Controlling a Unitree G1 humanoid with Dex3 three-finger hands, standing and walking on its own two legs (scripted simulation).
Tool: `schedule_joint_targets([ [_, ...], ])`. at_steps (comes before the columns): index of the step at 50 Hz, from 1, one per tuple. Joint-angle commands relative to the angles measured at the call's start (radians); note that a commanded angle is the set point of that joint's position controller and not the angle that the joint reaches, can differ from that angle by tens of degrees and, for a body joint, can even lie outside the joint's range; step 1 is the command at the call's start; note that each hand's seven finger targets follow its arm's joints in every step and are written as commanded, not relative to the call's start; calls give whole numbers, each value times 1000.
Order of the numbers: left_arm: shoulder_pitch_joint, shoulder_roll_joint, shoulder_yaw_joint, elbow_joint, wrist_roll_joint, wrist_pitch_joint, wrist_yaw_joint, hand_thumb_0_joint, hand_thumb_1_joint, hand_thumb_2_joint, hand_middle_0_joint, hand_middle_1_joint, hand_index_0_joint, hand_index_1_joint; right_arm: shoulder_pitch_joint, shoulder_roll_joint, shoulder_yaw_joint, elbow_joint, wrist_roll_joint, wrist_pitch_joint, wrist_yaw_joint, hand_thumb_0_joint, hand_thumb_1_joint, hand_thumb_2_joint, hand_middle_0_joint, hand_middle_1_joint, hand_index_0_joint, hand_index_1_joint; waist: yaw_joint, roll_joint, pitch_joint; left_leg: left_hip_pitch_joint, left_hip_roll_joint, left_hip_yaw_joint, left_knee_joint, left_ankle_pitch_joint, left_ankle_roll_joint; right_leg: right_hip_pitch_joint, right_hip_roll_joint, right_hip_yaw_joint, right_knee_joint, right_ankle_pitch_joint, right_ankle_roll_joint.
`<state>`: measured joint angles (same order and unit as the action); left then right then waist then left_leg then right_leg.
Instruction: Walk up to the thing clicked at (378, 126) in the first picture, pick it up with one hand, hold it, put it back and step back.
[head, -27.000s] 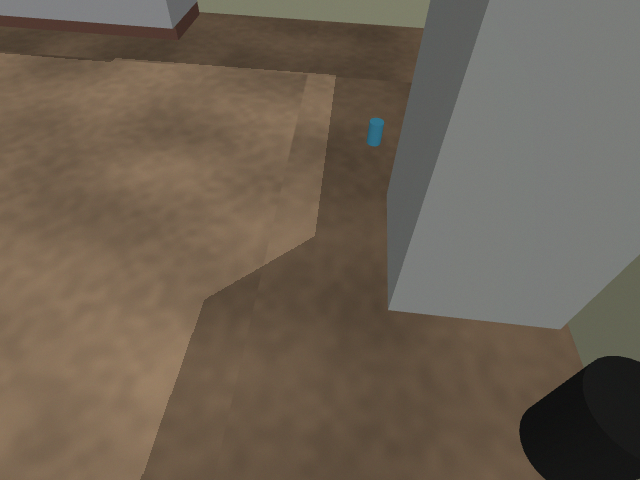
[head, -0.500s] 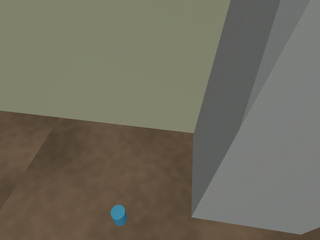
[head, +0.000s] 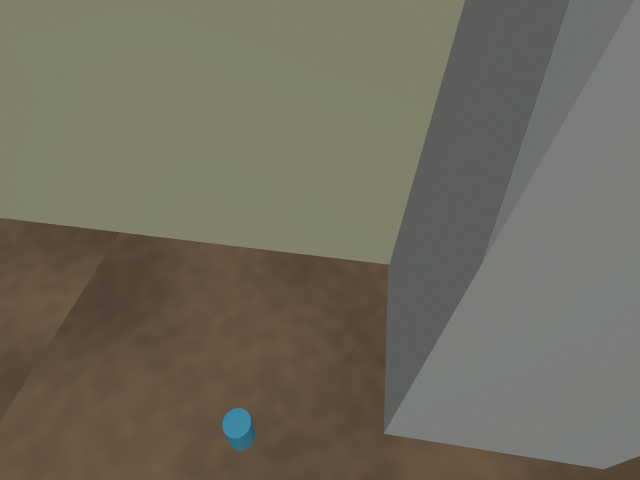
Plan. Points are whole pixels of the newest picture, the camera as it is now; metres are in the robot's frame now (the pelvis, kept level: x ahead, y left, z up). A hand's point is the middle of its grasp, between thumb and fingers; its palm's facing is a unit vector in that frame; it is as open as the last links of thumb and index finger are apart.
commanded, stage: go down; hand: left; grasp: from the side
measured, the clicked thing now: (239, 429) +0.37 +0.21 -0.72
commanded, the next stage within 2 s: none
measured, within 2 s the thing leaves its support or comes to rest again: neither
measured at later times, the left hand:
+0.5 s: hand out of the picture +0.14 +0.27 -0.20, palm faces +0.05 -0.94 -0.34, open 15.4 cm
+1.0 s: hand out of the picture +0.13 +0.29 -0.22, palm faces +0.05 -0.94 -0.35, open 16.5 cm
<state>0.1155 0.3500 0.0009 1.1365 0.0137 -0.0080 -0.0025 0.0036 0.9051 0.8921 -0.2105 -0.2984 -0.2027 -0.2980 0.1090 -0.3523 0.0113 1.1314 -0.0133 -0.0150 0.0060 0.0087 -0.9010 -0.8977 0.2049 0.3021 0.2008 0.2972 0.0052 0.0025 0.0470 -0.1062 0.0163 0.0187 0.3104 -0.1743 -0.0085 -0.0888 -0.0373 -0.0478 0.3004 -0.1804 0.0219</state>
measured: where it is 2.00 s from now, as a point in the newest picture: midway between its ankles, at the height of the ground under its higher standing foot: outside the picture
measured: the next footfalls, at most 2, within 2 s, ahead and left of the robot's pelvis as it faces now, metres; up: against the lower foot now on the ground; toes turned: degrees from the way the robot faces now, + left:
none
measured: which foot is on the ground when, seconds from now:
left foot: down 0.00-1.00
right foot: down 0.00-1.00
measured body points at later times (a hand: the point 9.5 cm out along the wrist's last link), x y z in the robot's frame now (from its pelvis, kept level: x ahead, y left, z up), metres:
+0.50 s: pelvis -0.02 +0.00 -0.07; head +0.06 +0.01 +0.38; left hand +0.14 +0.32 -0.18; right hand +0.10 -0.27 -0.17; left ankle +0.00 +0.12 -0.75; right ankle -0.01 -0.13 -0.75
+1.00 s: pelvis -0.02 +0.01 -0.10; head +0.08 +0.03 +0.34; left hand +0.13 +0.33 -0.19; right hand +0.16 -0.24 -0.18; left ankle +0.00 +0.12 -0.75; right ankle -0.01 -0.13 -0.75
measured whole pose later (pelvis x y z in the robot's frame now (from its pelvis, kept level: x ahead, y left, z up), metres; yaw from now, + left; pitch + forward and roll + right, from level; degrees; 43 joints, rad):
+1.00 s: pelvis -0.02 +0.01 -0.10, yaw -1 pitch +18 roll -3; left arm 0.30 0.36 0.26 0.38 0.03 0.20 -0.08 -0.01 -0.46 0.25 -0.08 -0.30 -0.08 -0.29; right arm 0.20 -0.23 -0.01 0.53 -0.01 -0.18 -0.07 0.01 -0.92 -0.90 0.21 0.30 0.20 0.30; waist -0.03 0.00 -0.12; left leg -0.96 0.05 -0.02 1.19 -0.54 0.00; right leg -0.91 -0.03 -0.06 1.12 -0.52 0.02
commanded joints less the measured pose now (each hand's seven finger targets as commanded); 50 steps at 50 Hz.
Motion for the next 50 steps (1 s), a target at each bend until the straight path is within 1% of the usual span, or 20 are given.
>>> schedule_joint_targets([
  [1,-486,89,60,-323,-57,-103,34,0,660,660,-120,-60,-98,-61,45,-78,-11,-276,72,-61,-47,0,-1008,-931,198,300,199,300,-104,-13,-30,-96,-17,20,46,-1,20,-197,33,8,50,56,-29],
  [3,-252,189,142,-101,-33,-48,29,0,500,500,-6,-122,-18,-108,85,-110,-38,-295,69,-40,-50,0,-1012,-932,198,300,199,300,-50,-60,-28,-171,-17,25,109,-7,24,-210,38,-6,89,12,-33],
  [5,-318,285,200,-179,-5,-56,20,0,340,340,-4,-123,-19,-106,127,-104,-65,-330,57,-46,-63,0,-1000,-927,198,300,199,300,-28,-22,-191,-169,-24,20,168,55,23,-195,30,8,153,77,-32],
  [6,-250,264,212,-143,14,-45,3,0,260,276,-5,-128,-23,-109,132,-98,-75,-358,47,-49,-57,0,-994,-924,199,300,199,300,-27,-8,-233,-188,-27,19,202,76,21,-199,27,11,194,104,-35],
  [7,-145,231,214,-60,38,-29,-12,0,221,332,-15,-208,-34,-187,164,-94,-84,-358,37,-48,-51,0,-991,-921,199,300,200,300,-27,-33,-240,-238,-28,14,245,99,21,-221,26,12,238,131,-35],
  [9,-63,260,274,-111,53,-13,-30,0,121,295,-28,-212,-47,-189,153,-94,-99,-411,31,-49,-41,0,-988,-920,199,300,200,300,28,30,-326,-256,-34,13,291,145,11,-200,29,13,288,149,-45],
  [13,-104,192,252,-171,63,30,-41,0,-104,319,-35,-289,-51,-270,117,-68,-92,-489,31,-56,-32,0,-947,-909,199,300,200,300,11,53,-251,-364,-25,4,351,81,1,-329,40,7,343,55,-50],
  [15,-122,239,286,-248,63,34,-50,0,-229,248,-36,-216,-43,-207,99,-74,-101,-534,34,-63,-27,0,-936,-908,199,300,199,300,5,35,-261,-428,-19,-2,403,17,7,-393,42,6,386,-11,-49],
  [19,-51,211,300,-408,49,30,-67,0,-401,330,-48,-362,-63,-345,115,-64,-107,-592,35,-89,-28,0,-931,-903,199,300,199,300,5,48,-334,-474,-7,-13,477,-22,10,-468,46,-1,482,-57,-50],
  [21,-48,204,290,-485,45,37,-73,0,-466,329,-51,-381,-68,-363,118,-61,-109,-607,35,-100,-36,0,-919,-899,200,300,200,300,-17,40,-340,-494,-1,-21,504,-35,11,-517,48,0,513,-67,-47],
  [23,-54,234,315,-592,44,44,-66,0,-500,319,-56,-378,-71,-362,122,-59,-112,-626,34,-112,-46,0,-910,-897,200,300,200,300,-21,60,-384,-494,-2,-20,530,-52,13,-530,42,7,531,-75,-43],
  [25,15,205,305,-608,44,65,-63,0,-517,364,-58,-425,-73,-409,124,-54,-108,-635,35,-122,-54,0,-922,-900,200,300,200,300,-29,43,-364,-520,1,-21,550,-64,16,-555,41,9,545,-84,-43],
  [29,66,217,315,-719,39,115,-58,0,-543,238,-60,-282,-67,-274,122,-53,-102,-655,32,-141,-73,0,-892,-893,200,300,200,300,-37,62,-380,-532,3,-25,583,-70,16,-582,41,9,570,-85,-39],
  [32,119,204,316,-771,34,145,-53,0,-537,298,-69,-354,-80,-341,115,-47,-96,-669,28,-156,-84,0,-903,-895,200,300,200,300,-38,70,-373,-549,5,-29,607,-55,15,-597,40,7,593,-77,-39],
  [34,129,211,324,-800,36,162,-50,0,-462,440,-118,-498,-119,-483,115,-42,-89,-674,26,-165,-90,0,-996,-962,204,298,201,298,-35,79,-376,-553,10,-36,610,-51,12,-606,41,2,609,-84,-42],
  [37,163,208,324,-823,40,184,-51,0,-498,200,-54,-258,-53,-243,109,-35,-85,-689,22,-176,-98,0,-878,-892,199,300,200,300,-37,83,-371,-578,6,-37,634,-54,15,-628,41,1,618,-84,-40],
  [39,185,192,324,-839,31,191,-55,0,-496,171,-68,-209,-72,-203,105,-33,-82,-696,18,-183,-97,0,-904,-897,200,300,200,300,-35,92,-366,-594,9,-46,639,-56,11,-644,43,-6,639,-95,-43],
  [43,214,193,336,-864,29,193,-62,0,-429,382,-99,-434,-89,-421,105,-27,-83,-713,14,-196,-98,0,-1005,-952,204,299,201,299,-34,85,-385,-621,7,-45,672,-47,14,-666,43,-6,663,-85,-42],
  [46,229,189,334,-886,25,186,-74,0,-482,146,-64,-194,-68,-181,109,-30,-85,-719,11,-201,-94,0,-900,-896,200,300,200,300,-36,97,-399,-631,10,-51,696,4,11,-686,44,-8,702,-58,-45],
  [50,219,214,367,-910,17,151,-72,0,-483,262,-79,-300,-84,-291,111,-36,-90,-722,8,-211,-87,0,-933,-902,200,300,200,300,-30,112,-427,-655,16,-67,723,2,8,-743,46,-11,755,-76,-49],
])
